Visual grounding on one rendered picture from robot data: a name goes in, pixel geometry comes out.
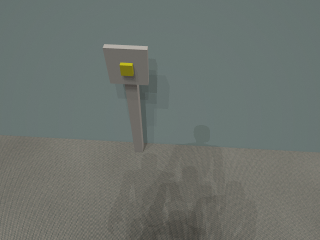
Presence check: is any button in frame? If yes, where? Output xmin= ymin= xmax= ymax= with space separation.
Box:
xmin=119 ymin=62 xmax=134 ymax=76

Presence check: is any panel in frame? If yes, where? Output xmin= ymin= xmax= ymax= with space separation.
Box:
xmin=102 ymin=44 xmax=149 ymax=153

